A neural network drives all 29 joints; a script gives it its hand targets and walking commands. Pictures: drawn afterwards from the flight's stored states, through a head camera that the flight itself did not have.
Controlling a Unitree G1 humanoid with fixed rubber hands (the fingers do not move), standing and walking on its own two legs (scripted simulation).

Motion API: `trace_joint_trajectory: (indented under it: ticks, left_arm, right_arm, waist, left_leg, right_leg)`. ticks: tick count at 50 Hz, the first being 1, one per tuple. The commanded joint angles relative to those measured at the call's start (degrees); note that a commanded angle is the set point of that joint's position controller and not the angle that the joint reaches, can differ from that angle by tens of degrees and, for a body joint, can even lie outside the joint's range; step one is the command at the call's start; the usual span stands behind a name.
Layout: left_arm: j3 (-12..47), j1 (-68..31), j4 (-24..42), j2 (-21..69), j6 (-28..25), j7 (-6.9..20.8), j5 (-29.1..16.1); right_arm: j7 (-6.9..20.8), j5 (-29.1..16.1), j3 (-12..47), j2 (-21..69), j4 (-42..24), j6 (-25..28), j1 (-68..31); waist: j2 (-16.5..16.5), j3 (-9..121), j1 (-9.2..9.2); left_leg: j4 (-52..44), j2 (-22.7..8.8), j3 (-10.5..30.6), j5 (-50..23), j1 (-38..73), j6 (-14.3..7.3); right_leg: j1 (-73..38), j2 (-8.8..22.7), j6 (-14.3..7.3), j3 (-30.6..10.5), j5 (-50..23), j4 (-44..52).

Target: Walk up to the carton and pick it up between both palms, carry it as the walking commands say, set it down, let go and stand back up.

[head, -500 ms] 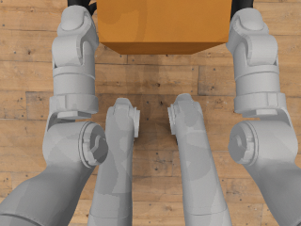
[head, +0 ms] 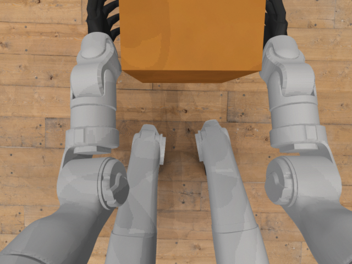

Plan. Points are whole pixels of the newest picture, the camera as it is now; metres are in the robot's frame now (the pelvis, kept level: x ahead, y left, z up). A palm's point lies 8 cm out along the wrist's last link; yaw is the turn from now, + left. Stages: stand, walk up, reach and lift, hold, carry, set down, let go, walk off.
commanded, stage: reach and lift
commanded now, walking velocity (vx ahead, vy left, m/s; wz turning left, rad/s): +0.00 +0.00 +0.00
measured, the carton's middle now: (186, 38) +0.52 -0.03 -0.14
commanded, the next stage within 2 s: none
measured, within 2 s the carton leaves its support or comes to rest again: neither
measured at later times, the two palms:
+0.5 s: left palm (83, 23) +0.49 +0.12 +0.00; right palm (297, 28) +0.47 -0.18 -0.01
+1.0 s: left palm (41, 9) +0.47 +0.13 +0.08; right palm (328, 19) +0.45 -0.17 +0.07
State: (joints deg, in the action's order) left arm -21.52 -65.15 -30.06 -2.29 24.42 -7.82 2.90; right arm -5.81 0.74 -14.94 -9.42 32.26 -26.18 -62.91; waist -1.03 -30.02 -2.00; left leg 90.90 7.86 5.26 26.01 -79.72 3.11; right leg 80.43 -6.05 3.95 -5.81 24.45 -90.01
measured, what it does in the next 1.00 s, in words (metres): rises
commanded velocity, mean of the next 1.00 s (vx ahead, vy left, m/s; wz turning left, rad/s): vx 0.00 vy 0.00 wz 0.00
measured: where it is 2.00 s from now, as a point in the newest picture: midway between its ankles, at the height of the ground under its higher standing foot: (180, 166)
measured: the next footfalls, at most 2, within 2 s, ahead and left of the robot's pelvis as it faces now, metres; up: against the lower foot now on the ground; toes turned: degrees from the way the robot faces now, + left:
none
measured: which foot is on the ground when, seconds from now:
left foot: down 0.00-1.00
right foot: down 0.00-1.00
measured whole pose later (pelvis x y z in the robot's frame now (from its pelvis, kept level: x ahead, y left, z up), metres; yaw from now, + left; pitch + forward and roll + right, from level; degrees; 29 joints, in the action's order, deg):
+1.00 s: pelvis +0.02 +0.00 +0.12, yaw +0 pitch +3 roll +0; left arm -20.6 -51.1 -27.7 1.9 23.6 -5.2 6.1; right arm -5.0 4.1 -14.6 -4.3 28.6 -25.4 -48.0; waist -0.9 -30.0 -1.6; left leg 61.0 7.0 7.5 18.7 -45.1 1.9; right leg 45.8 -4.4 2.5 -7.2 18.0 -60.6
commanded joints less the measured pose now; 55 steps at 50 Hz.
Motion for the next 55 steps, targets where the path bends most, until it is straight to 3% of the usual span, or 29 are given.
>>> trace_joint_trajectory:
  ticks: [1,2,3,4,6,8,9,13,14,16,17,21,24,26,27,29,31,33,34,35,38,41,42,43,47,48,49,52,55]
  left_arm:
    - [45.6,-42.3,7.8,65.5,-0.2,14.6,-13.6]
    - [41.4,-39.4,3.9,60.2,-0.2,13.8,-9.9]
    - [45.8,-42.1,8.7,63.7,-0.2,14.0,-13.3]
    - [45.4,-40.6,9.7,62.4,-0.5,13.9,-11.8]
    - [39.5,-34.8,0.8,62.5,-1.1,14.4,-8.8]
    - [39.0,-35.5,0.6,63.7,-1.1,15.9,-9.6]
    - [40.3,-33.6,2.5,64.3,-1.1,16.0,-9.9]
    - [44.4,-36.4,5.5,64.4,-1.3,15.5,-10.2]
    - [44.0,-35.6,4.5,62.5,-1.5,15.3,-9.8]
    - [46.4,-37.3,9.7,63.1,-1.2,15.2,-13.2]
    - [40.9,-33.5,2.0,61.2,-1.1,15.6,-9.8]
    - [43.4,-33.6,7.0,62.9,-1.2,16.3,-9.6]
    - [45.3,-36.4,8.3,63.8,-0.5,16.4,-12.4]
    - [41.2,-30.9,1.4,63.3,-0.4,16.8,-7.9]
    - [46.0,-31.2,7.4,67.6,-0.8,16.5,-11.0]
    - [44.0,-31.0,4.5,65.8,-0.9,16.5,-11.7]
    - [42.3,-28.2,2.8,67.1,-0.6,17.3,-9.4]
    - [44.0,-27.7,5.7,66.5,-1.2,17.1,-8.2]
    - [42.3,-25.8,4.7,65.7,-1.3,17.5,-7.4]
    - [42.5,-24.8,2.6,67.3,-1.3,17.7,-8.6]
    - [46.0,-30.0,9.1,65.3,-1.8,18.6,-11.2]
    - [46.9,-28.7,9.0,66.0,-1.1,17.5,-9.4]
    - [45.7,-26.9,8.5,65.5,-1.8,17.7,-9.0]
    - [46.1,-27.5,8.2,66.3,-1.4,17.9,-9.3]
    - [42.8,-20.5,0.9,67.5,-1.0,19.2,-7.2]
    - [43.2,-19.8,1.5,68.5,-1.3,19.1,-6.2]
    - [47.3,-22.9,7.1,70.0,-1.5,18.6,-8.6]
    - [44.1,-20.3,2.4,67.7,-1.1,18.8,-7.3]
    - [46.7,-20.6,7.4,68.8,-1.0,19.1,-8.2]
  right_arm:
    - [13.6,-12.8,37.7,62.1,-22.3,4.6,-55.3]
    - [13.7,-11.3,35.2,62.7,-15.4,4.1,-52.3]
    - [13.6,-12.5,37.0,62.9,-19.9,4.1,-54.4]
    - [13.1,-13.5,38.9,66.7,-18.6,3.8,-51.0]
    - [13.0,-10.8,36.1,66.9,-15.4,4.6,-48.9]
    - [13.2,-9.1,34.8,65.9,-16.3,4.8,-49.4]
    - [13.7,-10.2,37.5,68.3,-16.1,4.3,-48.5]
    - [13.8,-9.6,34.9,64.5,-17.4,5.3,-46.4]
    - [14.0,-9.9,35.6,64.3,-13.9,5.1,-45.5]
    - [13.2,-12.4,39.8,67.5,-23.0,4.6,-50.0]
    - [13.3,-9.0,36.5,67.4,-13.8,3.9,-46.2]
    - [13.2,-11.7,40.3,71.2,-17.6,4.0,-45.6]
    - [13.4,-11.3,37.3,68.6,-18.3,4.0,-45.4]
    - [14.1,-8.6,35.1,69.3,-10.8,3.3,-40.2]
    - [14.4,-10.8,38.2,70.5,-19.0,4.5,-42.2]
    - [14.1,-10.0,39.6,67.8,-20.9,4.7,-46.2]
    - [14.6,-10.4,38.6,68.2,-18.9,4.4,-43.8]
    - [15.5,-9.2,37.3,68.5,-15.6,5.2,-40.1]
    - [15.5,-8.8,38.6,71.5,-16.4,4.5,-39.7]
    - [15.6,-8.8,38.4,71.8,-15.4,4.6,-38.5]
    - [14.8,-10.7,42.4,72.2,-22.7,5.3,-42.6]
    - [15.9,-8.8,37.5,69.1,-15.2,5.1,-36.2]
    - [15.7,-9.9,39.2,70.8,-17.5,5.2,-37.1]
    - [15.7,-8.2,38.2,70.4,-18.1,5.1,-37.4]
    - [16.3,-6.3,38.1,70.4,-16.4,5.0,-35.7]
    - [16.6,-7.5,38.3,70.8,-16.6,5.3,-35.4]
    - [17.2,-8.5,39.1,70.6,-19.2,5.8,-36.5]
    - [17.1,-9.3,40.9,70.7,-20.3,5.3,-38.8]
    - [17.6,-7.8,39.2,72.2,-17.6,4.7,-32.8]
  waist:
    - [0.2,142.3,-1.16]
    - [1.8,132.4,0.94]
    - [1.5,139.3,-1.54]
    - [0.7,140.3,1.99]
    - [2.5,128.3,3.49]
    - [4.8,127.2,-0.06]
    - [5.3,132.0,2.03]
    - [-1.3,133.0,-1.54]
    - [-0.7,128.4,0.05]
    - [3.7,138.7,-2.10]
    - [5.8,125.7,1.09]
    - [2.0,132.8,5.21]
    - [1.6,131.6,-1.60]
    - [0.1,118.7,2.04]
    - [1.6,133.6,-0.83]
    - [4.3,128.6,-0.73]
    - [0.3,124.4,2.01]
    - [-1.1,121.9,1.01]
    - [4.7,123.7,2.55]
    - [5.5,123.8,-0.77]
    - [5.0,128.4,1.78]
    - [-1.4,120.7,-1.26]
    - [-1.0,120.2,1.45]
    - [0.4,121.0,-0.77]
    - [4.9,115.4,-0.58]
    - [1.6,116.1,1.23]
    - [1.2,120.7,-0.85]
    - [3.5,115.6,2.25]
    - [2.2,114.7,-1.46]
  left_leg:
    - [-13.3,2.4,-5.4,-8.0,39.7,-2.4]
    - [-12.0,2.1,-5.3,-4.3,33.4,-2.7]
    - [-14.1,2.0,-4.4,-7.9,39.6,-2.9]
    - [-13.6,2.4,-5.8,-9.4,38.6,-2.7]
    - [-14.2,2.4,-5.5,-7.1,30.8,-3.1]
    - [-15.0,2.2,-5.4,-4.4,30.0,-3.7]
    - [-16.2,1.8,-4.9,-7.0,35.1,-3.6]
    - [-18.0,1.8,-3.5,-10.0,41.2,-2.5]
    - [-18.0,1.4,-4.2,-6.8,38.7,-2.4]
    - [-19.4,1.7,-3.1,-10.3,44.0,-3.5]
    - [-19.2,1.8,-3.9,-5.8,34.0,-3.7]
    - [-21.1,2.5,-4.9,-9.5,40.0,-3.1]
    - [-23.4,1.9,-3.3,-9.4,45.8,-3.3]
    - [-24.9,1.2,-3.5,-5.9,40.4,-3.3]
    - [-25.5,1.5,-2.5,-13.0,50.8,-3.4]
    - [-25.2,1.5,-2.4,-10.1,46.9,-3.5]
    - [-28.4,1.7,-4.0,-11.0,48.3,-3.6]
    - [-29.3,1.2,-2.3,-11.1,46.9,-3.0]
    - [-30.2,1.4,-2.6,-12.6,48.0,-3.7]
    - [-29.8,1.1,-1.9,-12.6,50.2,-3.8]
    - [-29.8,2.0,-2.8,-13.7,50.3,-3.9]
    - [-33.8,1.1,-1.4,-13.7,55.6,-2.4]
    - [-35.2,0.8,-1.7,-13.9,56.5,-3.1]
    - [-34.7,0.8,-2.1,-12.7,55.2,-2.8]
    - [-37.5,0.8,-1.8,-10.6,52.7,-3.7]
    - [-39.5,0.5,-1.6,-12.9,56.7,-3.7]
    - [-40.2,0.1,-0.3,-15.6,61.8,-3.0]
    - [-41.7,0.1,-1.0,-13.3,60.6,-3.9]
    - [-43.6,-0.4,0.2,-15.8,64.0,-3.3]
  right_leg:
    - [-41.3,-2.7,-2.8,7.0,-8.5,12.6]
    - [-33.5,-2.6,-2.4,6.6,-3.3,12.5]
    - [-38.7,-2.8,-2.6,7.4,-7.8,13.0]
    - [-43.8,-3.2,-2.5,5.7,-9.6,13.4]
    - [-39.0,-2.6,-2.0,5.6,-8.1,14.2]
    - [-41.3,-2.3,-1.9,5.5,-4.0,17.1]
    - [-43.4,-1.9,-1.7,5.6,-6.6,17.3]
    - [-39.7,-2.7,-3.2,6.7,-11.5,16.7]
    - [-38.4,-2.3,-3.0,5.7,-6.3,17.9]
    - [-47.8,-2.8,-2.1,6.2,-11.1,19.2]
    - [-43.4,-2.0,-2.1,4.6,-5.7,20.0]
    - [-53.0,-1.7,-2.0,2.4,-9.7,22.3]
    - [-50.5,-1.9,-2.5,4.7,-9.5,24.0]
    - [-45.4,-1.2,-2.7,3.5,-5.1,25.3]
    - [-51.1,-2.1,-2.7,5.9,-13.0,24.5]
    - [-52.4,-1.7,-2.5,4.7,-10.2,25.7]
    - [-53.7,-0.9,-2.8,3.6,-10.0,28.7]
    - [-51.9,-1.4,-3.4,4.4,-11.8,27.9]
    - [-55.0,-1.7,-2.4,4.9,-12.5,29.1]
    - [-52.8,-1.3,-2.4,4.9,-12.1,30.2]
    - [-61.6,-0.7,-2.2,1.4,-12.5,31.7]
    - [-53.6,-0.9,-3.6,3.9,-13.9,33.3]
    - [-57.2,-0.5,-3.6,2.2,-12.7,34.4]
    - [-58.9,-1.2,-3.2,3.3,-12.6,34.4]
    - [-60.6,-0.4,-2.8,3.5,-11.3,37.6]
    - [-60.2,-0.6,-3.1,3.5,-12.6,38.2]
    - [-61.1,-0.9,-3.5,4.8,-15.9,37.5]
    - [-64.5,-0.1,-3.0,3.2,-11.8,40.6]
    - [-63.4,-0.6,-3.4,4.0,-15.8,42.2]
